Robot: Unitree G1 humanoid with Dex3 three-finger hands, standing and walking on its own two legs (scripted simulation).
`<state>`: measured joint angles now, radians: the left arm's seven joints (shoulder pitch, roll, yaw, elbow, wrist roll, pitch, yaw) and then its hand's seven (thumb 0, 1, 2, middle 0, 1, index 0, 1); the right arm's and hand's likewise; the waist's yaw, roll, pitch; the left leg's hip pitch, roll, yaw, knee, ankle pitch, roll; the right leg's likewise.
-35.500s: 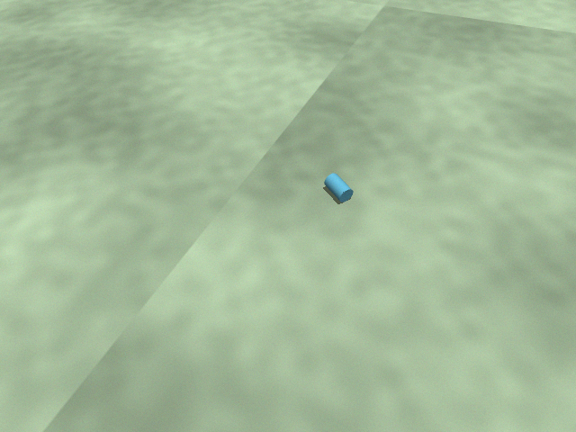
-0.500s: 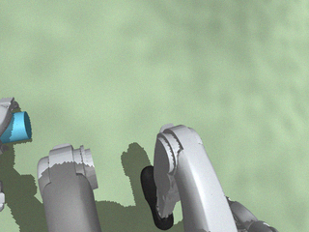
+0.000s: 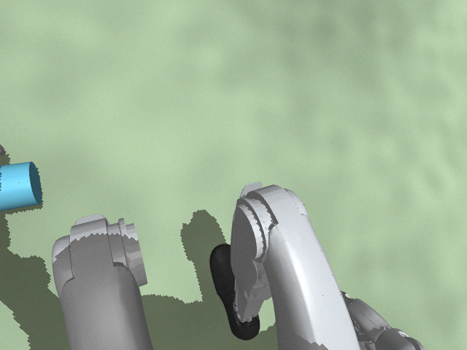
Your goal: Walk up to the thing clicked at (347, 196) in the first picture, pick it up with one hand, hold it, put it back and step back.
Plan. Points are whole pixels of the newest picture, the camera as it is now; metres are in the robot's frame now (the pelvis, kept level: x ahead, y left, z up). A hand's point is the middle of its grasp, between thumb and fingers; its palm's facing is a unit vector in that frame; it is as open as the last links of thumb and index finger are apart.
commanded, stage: open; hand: left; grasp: from above
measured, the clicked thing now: out of the picture +0.39 +0.33 -0.25
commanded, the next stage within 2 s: withdraw in 0.02 s
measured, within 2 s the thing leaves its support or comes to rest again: neither
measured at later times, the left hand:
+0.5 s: hand out of the picture +0.40 +0.36 -0.13, palm faces -0.23 -0.06 -0.97, open 13.9 cm
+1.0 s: hand out of the picture +0.31 +0.34 -0.10, palm faces -0.50 -0.11 -0.86, open 13.9 cm
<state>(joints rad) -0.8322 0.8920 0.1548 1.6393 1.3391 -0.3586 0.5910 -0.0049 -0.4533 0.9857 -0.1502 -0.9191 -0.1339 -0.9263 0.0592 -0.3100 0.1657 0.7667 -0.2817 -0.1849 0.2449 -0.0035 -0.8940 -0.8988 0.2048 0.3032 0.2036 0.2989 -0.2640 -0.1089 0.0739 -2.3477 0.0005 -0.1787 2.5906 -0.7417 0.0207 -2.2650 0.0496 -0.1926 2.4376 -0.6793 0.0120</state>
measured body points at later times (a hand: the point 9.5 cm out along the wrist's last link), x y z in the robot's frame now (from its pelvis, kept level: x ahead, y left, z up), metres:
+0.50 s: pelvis +0.00 +0.00 +0.02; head +0.20 +0.09 +0.41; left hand +0.41 +0.36 -0.08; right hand +0.12 -0.25 -0.08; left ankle +0.06 +0.12 -0.26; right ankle +0.10 -0.11 -0.26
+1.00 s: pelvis -0.02 -0.01 +0.06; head +0.16 +0.09 +0.46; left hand +0.34 +0.35 -0.05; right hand +0.12 -0.29 -0.03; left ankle +0.06 +0.12 -0.26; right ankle +0.10 -0.11 -0.26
